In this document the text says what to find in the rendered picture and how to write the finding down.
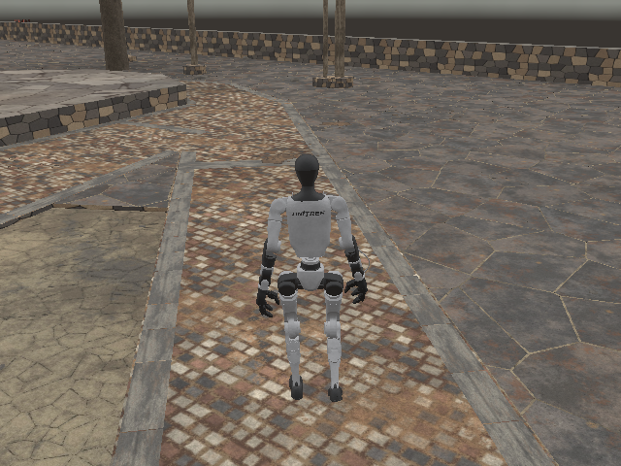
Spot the robot right forearm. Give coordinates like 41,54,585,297
344,235,365,282

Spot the right robot hand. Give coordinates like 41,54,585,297
344,278,368,304

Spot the robot right upper arm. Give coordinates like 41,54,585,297
328,195,354,250

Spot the humanoid robot head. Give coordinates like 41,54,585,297
291,154,325,202

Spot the robot left forearm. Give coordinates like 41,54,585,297
258,238,277,290

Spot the robot left shin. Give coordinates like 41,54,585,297
284,322,301,386

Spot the robot left upper arm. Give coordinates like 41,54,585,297
266,197,288,253

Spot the left robot hand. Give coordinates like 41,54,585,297
256,288,279,317

